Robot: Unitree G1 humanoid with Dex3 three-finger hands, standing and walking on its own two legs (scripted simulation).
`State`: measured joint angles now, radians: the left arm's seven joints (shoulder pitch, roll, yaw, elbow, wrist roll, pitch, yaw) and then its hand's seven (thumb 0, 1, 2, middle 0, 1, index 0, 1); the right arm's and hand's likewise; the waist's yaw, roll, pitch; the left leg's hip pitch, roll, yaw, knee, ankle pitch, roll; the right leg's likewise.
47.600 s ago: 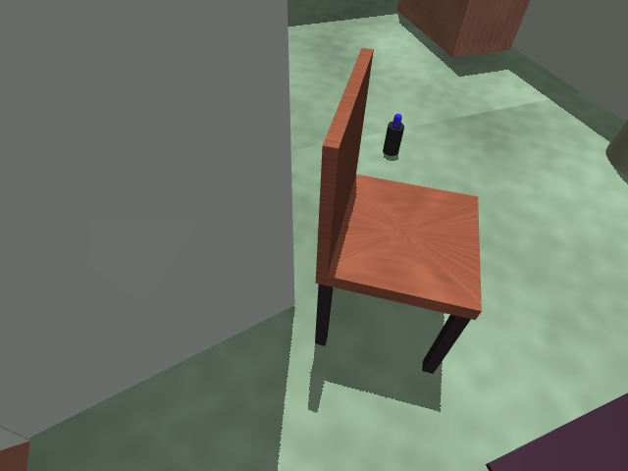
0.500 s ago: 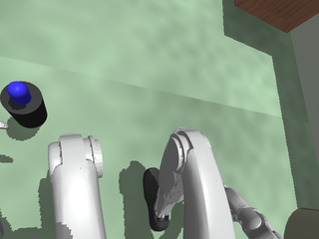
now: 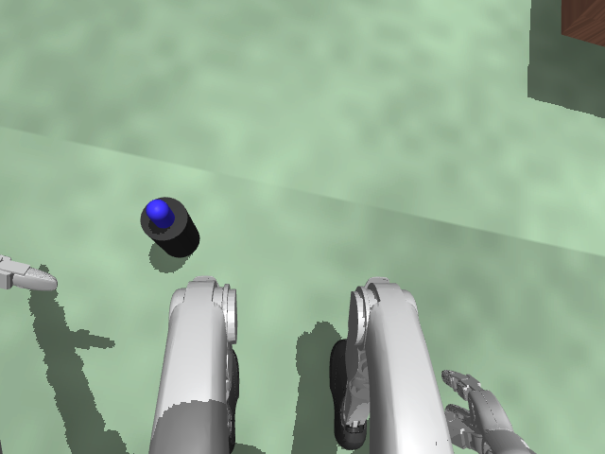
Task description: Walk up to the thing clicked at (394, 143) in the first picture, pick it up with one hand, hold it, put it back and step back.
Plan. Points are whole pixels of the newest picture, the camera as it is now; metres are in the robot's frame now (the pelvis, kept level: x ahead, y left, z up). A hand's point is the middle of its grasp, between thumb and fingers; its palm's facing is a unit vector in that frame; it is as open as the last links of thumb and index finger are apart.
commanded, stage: home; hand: left
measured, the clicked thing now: (169, 225) +0.44 +0.25 -0.31
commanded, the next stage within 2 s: none
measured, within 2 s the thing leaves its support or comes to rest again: neither
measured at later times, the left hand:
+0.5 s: hand out of the picture +0.27 +0.25 +0.13, palm faces +0.22 -0.90 -0.39, open 17.5 cm
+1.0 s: hand out of the picture +0.23 +0.19 +0.24, palm faces +0.20 -0.93 -0.30, open 17.6 cm
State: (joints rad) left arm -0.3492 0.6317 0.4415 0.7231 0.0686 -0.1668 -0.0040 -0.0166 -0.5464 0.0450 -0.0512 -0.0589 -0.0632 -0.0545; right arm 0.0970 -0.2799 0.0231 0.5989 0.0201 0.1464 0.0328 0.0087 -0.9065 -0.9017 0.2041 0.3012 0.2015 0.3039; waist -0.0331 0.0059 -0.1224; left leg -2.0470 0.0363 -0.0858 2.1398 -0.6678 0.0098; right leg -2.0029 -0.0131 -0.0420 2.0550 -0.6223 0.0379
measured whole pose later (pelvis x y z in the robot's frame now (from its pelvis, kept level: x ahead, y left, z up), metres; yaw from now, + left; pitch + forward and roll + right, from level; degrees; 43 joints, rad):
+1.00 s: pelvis +0.09 +0.00 +0.30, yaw +5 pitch +8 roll -2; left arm 0.48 0.21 -0.02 0.00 -0.01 0.25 0.15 -0.01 -0.58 0.03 -0.05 -0.05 -0.06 -0.05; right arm 0.26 -0.21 0.03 0.48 0.02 -0.09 -0.18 0.01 -0.90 -0.90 0.20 0.30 0.20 0.30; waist -0.01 0.04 -0.12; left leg -0.64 0.04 -0.03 0.99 -0.49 -0.01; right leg -0.62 -0.02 -0.05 0.93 -0.46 0.02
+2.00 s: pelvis +0.09 -0.01 +0.31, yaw +5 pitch +7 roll -2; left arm 0.46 0.20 -0.01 0.03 -0.01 0.25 0.13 -0.01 -0.57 0.03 -0.05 -0.05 -0.06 -0.05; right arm 0.27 -0.21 0.03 0.52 0.01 -0.14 -0.17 0.02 -0.90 -0.90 0.20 0.30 0.20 0.30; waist -0.01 0.03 -0.09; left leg -0.61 0.04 -0.03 0.95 -0.47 -0.02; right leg -0.58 -0.01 -0.05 0.90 -0.44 0.01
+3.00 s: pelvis +0.08 -0.01 +0.31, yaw +5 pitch +4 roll +0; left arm 0.33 0.25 -0.02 0.30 0.06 0.11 0.06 -0.01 0.15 0.66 -0.19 -0.28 -0.19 -0.27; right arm 0.20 -0.24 0.02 0.66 -0.07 -0.08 -0.09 0.01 -0.90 -0.90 0.20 0.30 0.20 0.30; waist 0.01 0.00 -0.02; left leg -0.53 0.03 -0.01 0.91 -0.44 -0.01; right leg -0.52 -0.03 -0.03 0.89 -0.44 0.01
